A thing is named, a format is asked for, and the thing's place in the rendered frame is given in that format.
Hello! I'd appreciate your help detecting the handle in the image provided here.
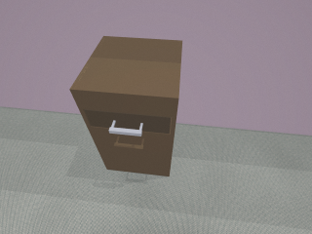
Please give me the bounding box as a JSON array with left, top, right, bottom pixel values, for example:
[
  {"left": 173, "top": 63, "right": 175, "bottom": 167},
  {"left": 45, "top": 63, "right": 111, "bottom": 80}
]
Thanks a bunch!
[
  {"left": 114, "top": 142, "right": 144, "bottom": 151},
  {"left": 108, "top": 120, "right": 143, "bottom": 137}
]

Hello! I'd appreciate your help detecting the drawer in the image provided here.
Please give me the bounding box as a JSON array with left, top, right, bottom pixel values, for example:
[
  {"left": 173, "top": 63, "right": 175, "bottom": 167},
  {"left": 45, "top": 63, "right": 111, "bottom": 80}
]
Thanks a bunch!
[{"left": 84, "top": 109, "right": 171, "bottom": 134}]

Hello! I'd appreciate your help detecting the cabinet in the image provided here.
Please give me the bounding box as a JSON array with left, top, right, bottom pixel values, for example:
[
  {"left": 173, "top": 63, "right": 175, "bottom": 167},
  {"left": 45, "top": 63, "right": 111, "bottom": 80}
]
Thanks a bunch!
[{"left": 69, "top": 36, "right": 182, "bottom": 176}]

